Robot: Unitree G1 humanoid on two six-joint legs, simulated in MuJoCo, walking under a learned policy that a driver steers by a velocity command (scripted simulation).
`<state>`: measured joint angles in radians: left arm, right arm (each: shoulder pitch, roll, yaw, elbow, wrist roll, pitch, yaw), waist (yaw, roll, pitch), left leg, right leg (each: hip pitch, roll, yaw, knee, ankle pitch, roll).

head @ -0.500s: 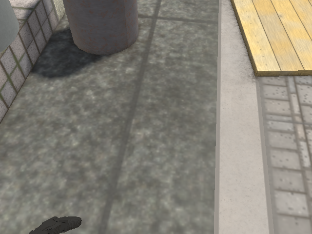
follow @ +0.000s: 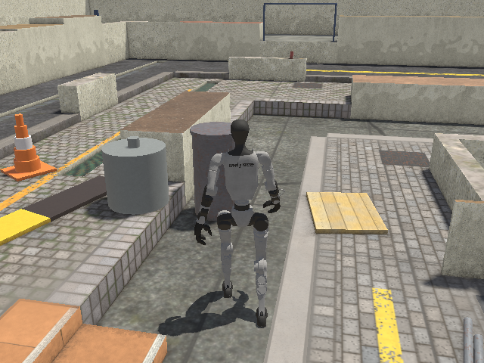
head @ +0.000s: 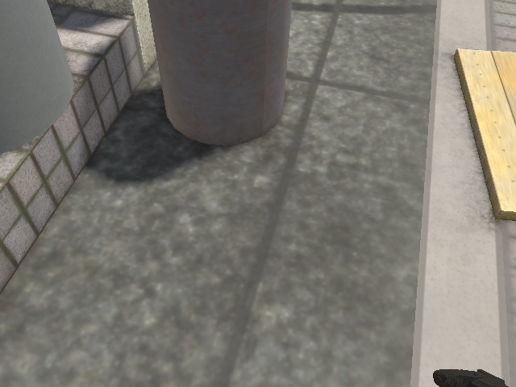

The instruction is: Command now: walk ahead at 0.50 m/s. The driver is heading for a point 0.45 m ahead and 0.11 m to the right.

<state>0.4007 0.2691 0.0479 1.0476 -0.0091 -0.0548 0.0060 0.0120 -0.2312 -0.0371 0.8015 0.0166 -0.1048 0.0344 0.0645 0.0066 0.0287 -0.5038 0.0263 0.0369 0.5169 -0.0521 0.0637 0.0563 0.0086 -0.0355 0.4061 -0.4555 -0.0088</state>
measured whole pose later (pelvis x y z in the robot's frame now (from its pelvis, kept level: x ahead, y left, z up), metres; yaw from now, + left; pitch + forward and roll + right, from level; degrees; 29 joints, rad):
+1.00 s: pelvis +0.42 -0.04 +0.01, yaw -14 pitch +1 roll -2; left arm 0.11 0.23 0.03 0.93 0.02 -0.03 0.01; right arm 0.17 -0.25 -0.05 0.93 -0.01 -0.01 -0.05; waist -0.01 0.02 0.01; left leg -0.32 0.08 -0.03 0.51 -0.22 -0.05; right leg -0.27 0.07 -0.03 0.47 -0.22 -0.05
